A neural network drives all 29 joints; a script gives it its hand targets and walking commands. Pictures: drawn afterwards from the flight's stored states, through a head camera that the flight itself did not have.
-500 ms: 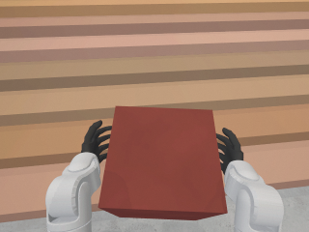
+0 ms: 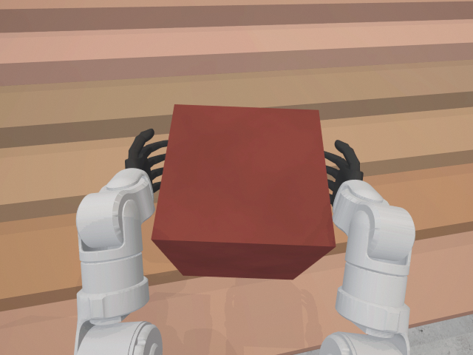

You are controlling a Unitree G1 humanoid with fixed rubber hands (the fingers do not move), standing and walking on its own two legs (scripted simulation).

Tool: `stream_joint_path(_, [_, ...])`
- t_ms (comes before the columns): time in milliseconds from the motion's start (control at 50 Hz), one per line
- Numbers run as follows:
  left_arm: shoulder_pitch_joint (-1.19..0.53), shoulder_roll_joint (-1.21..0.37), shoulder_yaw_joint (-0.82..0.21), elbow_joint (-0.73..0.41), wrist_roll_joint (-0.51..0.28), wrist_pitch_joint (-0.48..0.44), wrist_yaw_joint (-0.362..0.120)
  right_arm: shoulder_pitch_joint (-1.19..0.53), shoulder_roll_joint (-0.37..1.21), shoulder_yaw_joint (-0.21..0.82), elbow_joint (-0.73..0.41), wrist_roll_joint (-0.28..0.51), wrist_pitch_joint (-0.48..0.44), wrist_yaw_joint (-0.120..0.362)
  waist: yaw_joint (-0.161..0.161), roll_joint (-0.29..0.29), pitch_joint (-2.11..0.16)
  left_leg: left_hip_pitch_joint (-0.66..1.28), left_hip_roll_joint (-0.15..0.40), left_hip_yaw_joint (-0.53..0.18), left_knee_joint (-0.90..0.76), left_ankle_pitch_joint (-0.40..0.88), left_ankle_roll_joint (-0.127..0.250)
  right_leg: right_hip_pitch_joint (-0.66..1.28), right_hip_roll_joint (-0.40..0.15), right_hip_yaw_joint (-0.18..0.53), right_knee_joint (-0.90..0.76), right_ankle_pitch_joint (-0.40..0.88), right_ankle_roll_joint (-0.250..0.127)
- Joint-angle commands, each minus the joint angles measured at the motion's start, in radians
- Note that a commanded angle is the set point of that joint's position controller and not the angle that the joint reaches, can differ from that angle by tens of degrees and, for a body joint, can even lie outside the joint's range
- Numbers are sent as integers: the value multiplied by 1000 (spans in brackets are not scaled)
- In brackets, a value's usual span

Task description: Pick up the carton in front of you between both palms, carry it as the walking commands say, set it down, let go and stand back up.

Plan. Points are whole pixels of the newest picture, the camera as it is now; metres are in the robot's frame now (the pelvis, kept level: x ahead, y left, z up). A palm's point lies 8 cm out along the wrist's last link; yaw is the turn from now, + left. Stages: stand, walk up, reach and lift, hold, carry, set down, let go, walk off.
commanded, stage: carry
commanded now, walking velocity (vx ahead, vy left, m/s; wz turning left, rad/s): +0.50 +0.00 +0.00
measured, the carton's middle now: (241, 204) +0.37 -0.01 +0.07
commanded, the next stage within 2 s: none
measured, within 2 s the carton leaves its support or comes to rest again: neither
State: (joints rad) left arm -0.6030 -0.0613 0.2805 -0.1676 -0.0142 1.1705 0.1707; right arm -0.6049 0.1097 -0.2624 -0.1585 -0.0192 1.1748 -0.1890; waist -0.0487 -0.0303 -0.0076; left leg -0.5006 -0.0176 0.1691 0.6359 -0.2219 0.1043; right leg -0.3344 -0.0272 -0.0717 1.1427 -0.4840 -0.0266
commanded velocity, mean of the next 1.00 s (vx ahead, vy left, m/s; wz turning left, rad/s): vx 0.07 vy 0.00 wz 0.00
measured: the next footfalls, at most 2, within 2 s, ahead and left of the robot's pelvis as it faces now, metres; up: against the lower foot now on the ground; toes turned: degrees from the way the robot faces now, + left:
right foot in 0.34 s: +0.46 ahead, -0.11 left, +0.11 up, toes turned -4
left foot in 0.62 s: +0.41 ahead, +0.06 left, +0.11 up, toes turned +6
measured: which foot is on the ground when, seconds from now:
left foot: down 0.00-0.36, up 0.38-0.60, down 0.62-1.00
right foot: up 0.00-0.32, down 0.34-1.00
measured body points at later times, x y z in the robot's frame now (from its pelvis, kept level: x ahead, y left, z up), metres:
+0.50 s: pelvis +0.31 -0.04 +0.09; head +0.40 -0.02 +0.53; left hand +0.65 +0.16 +0.19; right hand +0.69 -0.14 +0.19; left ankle +0.21 +0.06 -0.46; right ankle +0.41 -0.09 -0.61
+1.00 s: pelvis +0.44 -0.02 +0.13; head +0.43 -0.02 +0.58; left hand +0.79 +0.15 +0.26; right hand +0.80 -0.16 +0.25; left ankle +0.37 +0.06 -0.61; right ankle +0.42 -0.10 -0.61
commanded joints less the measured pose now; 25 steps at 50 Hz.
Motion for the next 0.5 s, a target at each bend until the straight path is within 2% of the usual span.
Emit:
stream_joint_path(0, [-544,-746,-581,-88,-155,7,-11,-579,714,621,-150,261,-8,46,-56,163,-510,840,351,-595,-193,460,205,-558,14,85,413,40,-31])
stream_joint_path(20, [-553,-772,-583,-106,-148,-3,-12,-628,754,657,-197,293,-18,61,-45,106,-494,805,334,-547,-196,448,169,-576,-3,81,402,73,-37])
stream_joint_path(60, [-525,-786,-591,-132,-124,-27,-11,-658,783,699,-260,331,-40,76,-29,83,-495,777,321,-484,-204,407,136,-597,-13,59,401,98,-44])
stream_joint_path(100, [-477,-766,-606,-156,-108,-46,-4,-634,766,718,-298,345,-56,80,-38,103,-487,809,312,-447,-198,465,135,-701,-13,22,463,56,-52])
stream_joint_path(120, [-457,-748,-614,-174,-105,-52,-1,-611,747,723,-304,350,-60,79,-54,135,-485,841,316,-441,-198,497,156,-786,-3,0,559,14,-63])
stream_joint_path(160, [-444,-700,-620,-192,-103,-54,6,-569,695,723,-291,349,-63,75,-81,133,-444,909,323,-436,-200,521,173,-971,-20,-16,661,-60,-83])
stream_joint_path(180, [-430,-682,-623,-193,-102,-51,8,-547,673,722,-278,347,-62,74,-87,133,-407,914,316,-415,-218,547,167,-1030,-33,-23,667,-86,-88])
stream_joint_path(200, [-430,-663,-623,-192,-101,-47,9,-534,660,720,-264,346,-59,73,-60,117,-364,842,276,-359,-253,561,133,-988,-52,-31,533,-104,-87])
stream_joint_path(220, [-419,-649,-620,-185,-101,-42,9,-519,652,718,-253,343,-55,74,-52,120,-326,791,247,-301,-283,604,113,-942,-51,-58,438,-87,-82])
stream_joint_path(240, [-413,-651,-623,-171,-103,-37,8,-513,653,712,-235,336,-51,77,-20,90,-301,612,197,-200,-342,690,83,-709,-48,-88,141,-6,-78])
stream_joint_path(260, [-401,-661,-634,-156,-104,-32,5,-498,660,707,-225,330,-47,80,-3,123,-330,467,147,-94,-326,1040,62,-423,34,-185,-50,123,-87])
stream_joint_path(280, [-378,-669,-652,-164,-115,-27,0,-484,662,693,-226,322,-44,82,52,263,-419,434,151,-47,-228,1350,61,-206,116,-253,-87,259,-94])
stream_joint_path(300, [-377,-682,-664,-177,-132,-27,-8,-479,658,681,-229,306,-42,83,136,300,-509,453,167,-29,-71,1432,35,-36,126,-227,-194,356,-94])
stream_joint_path(320, [-388,-703,-676,-193,-148,-30,-15,-492,655,671,-229,286,-39,82,237,229,-599,476,159,22,197,1352,-15,175,136,-201,-447,574,-73])
stream_joint_path(340, [-419,-714,-685,-208,-158,-35,-22,-503,664,654,-242,263,-39,79,225,-38,-669,278,24,-33,548,477,-83,438,-32,80,-579,1171,-174])
stream_joint_path(360, [-416,-716,-707,-172,-190,-34,-24,-417,655,624,-213,232,-38,77,161,-271,-840,-59,-141,-178,1066,-249,-144,757,-357,573,-582,1737,-420])
stream_joint_path(380, [-409,-773,-761,-184,-255,-33,-34,-375,631,582,-197,195,-39,67,171,-127,-856,-137,-97,-347,1229,-167,-105,743,-352,561,-552,1528,-421])
stream_joint_path(400, [-457,-811,-785,-207,-295,-42,-45,-396,642,569,-224,168,-39,59,166,-109,-780,-193,-56,-316,1194,-131,-65,664,-305,498,-566,1292,-367])
stream_joint_path(420, [-518,-842,-807,-252,-326,-45,-55,-419,640,553,-237,143,-39,52,132,-39,-666,-214,-16,-290,1120,-106,-48,550,-285,451,-593,1122,-305])
stream_joint_path(440, [-573,-862,-825,-267,-353,-46,-64,-438,624,532,-244,123,-46,46,108,-7,-602,-227,13,-295,1094,-99,-36,473,-275,430,-626,979,-281])
stream_joint_path(460, [-591,-871,-833,-285,-371,-48,-69,-438,611,526,-250,107,-48,41,96,18,-558,-217,22,-266,1075,-125,-36,409,-260,401,-668,841,-264])
stream_joint_path(480, [-602,-861,-839,-291,-379,-46,-71,-429,599,530,-250,99,-50,36,97,40,-532,-234,27,-253,1033,-136,-36,395,-256,366,-688,776,-256])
